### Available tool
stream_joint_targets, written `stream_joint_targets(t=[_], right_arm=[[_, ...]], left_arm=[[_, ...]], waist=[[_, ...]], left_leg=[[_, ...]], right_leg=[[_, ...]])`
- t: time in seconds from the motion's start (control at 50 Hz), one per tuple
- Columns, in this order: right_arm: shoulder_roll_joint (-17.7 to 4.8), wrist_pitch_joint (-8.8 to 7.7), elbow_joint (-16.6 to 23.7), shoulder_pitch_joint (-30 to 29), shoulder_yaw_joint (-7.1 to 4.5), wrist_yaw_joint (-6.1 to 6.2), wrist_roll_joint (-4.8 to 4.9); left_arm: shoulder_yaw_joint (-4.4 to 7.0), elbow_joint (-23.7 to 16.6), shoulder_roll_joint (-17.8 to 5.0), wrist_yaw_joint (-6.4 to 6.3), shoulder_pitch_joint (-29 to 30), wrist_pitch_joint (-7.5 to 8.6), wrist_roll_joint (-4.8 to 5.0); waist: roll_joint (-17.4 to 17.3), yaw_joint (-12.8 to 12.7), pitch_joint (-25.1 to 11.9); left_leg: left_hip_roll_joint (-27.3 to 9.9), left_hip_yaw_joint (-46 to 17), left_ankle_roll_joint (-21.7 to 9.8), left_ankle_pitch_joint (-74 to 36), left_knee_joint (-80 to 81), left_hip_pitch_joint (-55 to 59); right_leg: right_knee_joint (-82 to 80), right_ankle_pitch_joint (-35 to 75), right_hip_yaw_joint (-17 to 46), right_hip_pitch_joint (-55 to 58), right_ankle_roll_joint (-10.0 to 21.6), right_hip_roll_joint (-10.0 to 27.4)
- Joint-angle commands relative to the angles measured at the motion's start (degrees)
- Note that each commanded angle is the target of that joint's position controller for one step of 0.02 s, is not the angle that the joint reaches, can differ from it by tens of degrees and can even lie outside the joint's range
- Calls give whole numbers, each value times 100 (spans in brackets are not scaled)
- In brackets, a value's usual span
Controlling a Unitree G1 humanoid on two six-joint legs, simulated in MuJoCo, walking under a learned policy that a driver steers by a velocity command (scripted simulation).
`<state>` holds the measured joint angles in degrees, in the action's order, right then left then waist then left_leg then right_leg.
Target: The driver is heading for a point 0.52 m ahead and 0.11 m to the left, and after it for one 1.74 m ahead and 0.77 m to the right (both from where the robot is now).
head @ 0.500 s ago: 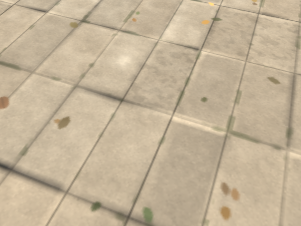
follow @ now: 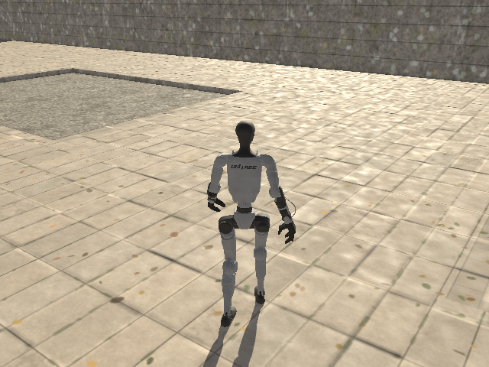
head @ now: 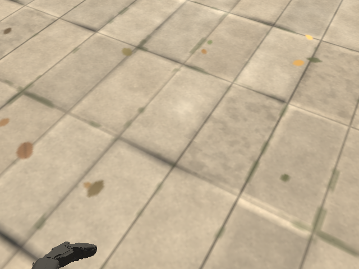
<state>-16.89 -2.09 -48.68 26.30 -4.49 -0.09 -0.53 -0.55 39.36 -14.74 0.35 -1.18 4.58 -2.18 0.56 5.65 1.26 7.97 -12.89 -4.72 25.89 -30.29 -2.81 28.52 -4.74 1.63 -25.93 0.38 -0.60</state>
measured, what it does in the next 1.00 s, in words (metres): walks ahead: left foot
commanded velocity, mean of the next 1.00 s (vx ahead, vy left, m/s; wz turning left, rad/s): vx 0.38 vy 0.00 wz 0.30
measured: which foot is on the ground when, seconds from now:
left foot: down 0.00-0.00, up 0.02-0.50, down 0.52-1.00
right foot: down 0.00-0.52, up 0.54-1.00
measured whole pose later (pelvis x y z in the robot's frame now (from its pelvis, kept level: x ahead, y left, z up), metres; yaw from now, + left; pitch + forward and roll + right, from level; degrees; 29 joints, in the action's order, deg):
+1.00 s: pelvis +0.44 +0.11 +0.01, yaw +15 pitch +0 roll +1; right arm -13.3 -1.3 -49.2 14.7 -1.5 2.2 -0.7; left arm 1.7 47.0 -12.6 1.1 -13.4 -0.4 -1.8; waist 0.8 0.5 3.7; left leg 4.2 9.3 -5.4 20.9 -23.7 -2.8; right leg 37.1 -12.9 -3.8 -24.4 3.3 -0.3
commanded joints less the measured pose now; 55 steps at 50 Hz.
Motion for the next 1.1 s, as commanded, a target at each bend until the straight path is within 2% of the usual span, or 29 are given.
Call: stream_joint_targets(t=[0.02,0.04,0.06,0.08,0.1,0.14,0.18,0.3,0.4,0.44,0.48,0.5,0.52,0.54,0.56,0.58,0.6,0.62,0.66,0.72,0.78,0.84,0.92,1.0,1.02,1.04,1.06,1.08,1.1], right_arm=[[-168,-141,789,262,1,-24,176],[-624,-21,551,172,-46,34,-23],[-662,6,544,-260,-63,-24,-70],[-530,19,584,-474,-42,-77,-68],[-488,68,604,-589,-45,-132,-128],[-411,183,632,-597,-31,-223,-163],[-350,234,762,-863,-12,-279,-154],[-171,230,1150,-1964,107,-402,-136],[-123,194,1446,-2738,191,-485,-166],[-178,197,1490,-2740,171,-453,-198],[-308,178,1355,-2169,95,-376,-235],[-422,125,1113,-1366,13,-317,-271],[-800,98,814,-359,-145,-216,-321],[-1539,118,907,-488,-312,-132,-230],[-1502,180,1023,-161,-334,-86,-43],[-1243,186,881,-516,-259,-14,-32],[-787,134,838,-799,-120,19,-19],[-523,64,816,-1062,-24,27,-9],[-238,-66,765,-1289,115,-5,12],[-408,-179,549,-1177,108,-14,-42],[-334,-166,417,-1171,166,41,-51],[-315,-126,317,-1098,190,133,-14],[-414,-14,150,-874,142,234,-23],[-570,106,129,-1012,49,299,0],[-637,124,152,-1105,17,304,5],[-581,95,379,-1154,34,298,9],[-52,167,604,-938,141,229,30],[-87,279,460,-865,178,218,-143],[-188,305,502,-1148,154,217,-75]], left_arm=[[558,54,-1843,-201,-1994,-5,-124],[512,37,-1321,-168,-1712,-75,-33],[387,-29,-799,-138,-1426,-74,15],[335,7,-612,-113,-1270,-58,4],[319,65,-563,-123,-1293,-26,8],[332,203,-576,-104,-1434,70,66],[366,296,-617,-70,-1565,150,121],[424,529,-659,-40,-1801,138,109],[491,744,-862,-84,-2151,73,109],[510,826,-965,-119,-2239,-1,91],[546,882,-1157,-157,-2284,-93,80],[547,861,-1202,-166,-2244,-144,105],[510,719,-1101,-158,-2224,-151,81],[343,270,-351,-23,-2460,-122,82],[444,118,-863,-15,-1732,-81,18],[421,64,-792,-10,-1446,-48,142],[350,205,-648,-35,-1616,-6,192],[336,356,-570,-51,-1767,-62,151],[323,611,-496,-35,-2234,-296,47],[340,748,-370,37,-2308,-416,118],[348,730,-319,45,-1921,-443,124],[320,586,-258,57,-1387,-444,98],[320,462,-253,76,-1177,-444,43],[395,483,-343,43,-1612,-411,34],[433,554,-409,18,-2034,-350,24],[593,553,-1007,-36,-2506,-292,-1],[752,565,-1570,-79,-2477,-352,136],[735,592,-1346,-62,-2521,-407,359],[694,479,-1088,-87,-2025,-480,282]], waist=[[1791,-828,-1876],[816,-721,-1204],[205,-748,-592],[140,-673,-260],[375,-632,-138],[619,-546,-137],[545,-519,-139],[451,-664,163],[430,-864,349],[456,-815,277],[548,-534,-150],[411,-166,-617],[-69,255,-1242],[-1559,-202,-1742],[-720,264,-2040],[-408,48,-1113],[-138,-247,-584],[-10,-516,-346],[-126,-811,-415],[-279,-880,-390],[-472,-769,-210],[-558,-570,-124],[-538,-424,-109],[-506,-622,-209],[-254,-920,-412],[466,-1120,-880],[1463,-783,-1186],[587,-841,-1451],[431,-779,-716]], left_leg=[[131,596,23,806,-3387,-3049],[-484,627,-12,403,-3935,-3528],[-663,654,15,-167,-3882,-3467],[-820,715,82,-480,-3690,-3340],[-947,779,138,-596,-3548,-3239],[-990,884,222,-775,-3528,-3112],[-1040,914,275,-1026,-3502,-3347],[-1146,1227,378,-2155,-2255,-3716],[-1064,1751,81,-2144,-920,-3258],[-845,1966,-124,-1643,-642,-2949],[-412,2145,-392,-1046,-451,-2136],[-204,2104,-565,-1165,-65,-1110],[-724,1216,-832,-824,200,424],[-2572,-1840,-1614,-727,512,2260],[-2802,-3124,-1828,-1004,1233,2309],[-2749,-1857,-1655,-2287,1224,1658],[-2542,-1071,-1429,-3962,1183,749],[-2237,-402,-1172,-5080,1163,151],[-1993,341,-900,-6012,1337,-561],[-1849,969,-741,-6592,1499,-652],[-1712,1485,-424,-6344,1556,-523],[-1765,1728,-353,-6203,1479,-234],[-2004,1747,-456,-6260,1022,322],[-2081,1739,-409,-6635,-233,417],[-1881,1932,-193,-6182,-1110,115],[-1334,2188,129,-4040,-2723,-914],[-7,1913,389,1174,-4193,-2550],[-511,982,428,1176,-4493,-2469],[-625,972,475,781,-4524,-2777]], right_leg=[[-1298,-2099,4159,4171,1106,2719],[-1234,-2606,4066,3564,1153,2575],[-1311,-2247,3096,2900,1017,2226],[-1470,-1387,2281,2425,900,1930],[-1560,-808,1706,2185,792,1709],[-1651,151,1033,2012,737,1503],[-1767,671,649,2083,811,1534],[-1979,1135,-459,2190,783,1359],[-1788,1588,-963,2610,637,1523],[-1300,2782,-1185,2923,552,1580],[-70,4469,-1397,3110,497,1596],[1082,4343,-1522,2789,418,1525],[2713,2802,-1563,1670,244,1380],[4730,-2512,-1395,-977,-117,349],[5342,-2606,-167,-1646,-138,57],[5208,-1901,-60,-1906,-73,439],[4673,-1539,-138,-1444,-57,613],[4267,-1554,-118,-962,-68,736],[3850,-1545,-138,-59,-113,698],[3375,-1074,-154,28,-91,445],[2636,-489,-101,-145,-47,309],[1851,-69,-288,-192,-5,274],[1237,-462,-496,-170,136,146],[447,-1070,-621,394,518,-141],[-226,-72,-409,1057,689,-86],[-385,2561,1025,2141,1140,954],[-390,5519,2934,2942,2392,2320],[-480,4422,2713,2712,2500,2274],[-723,3100,2357,2069,2368,1981]])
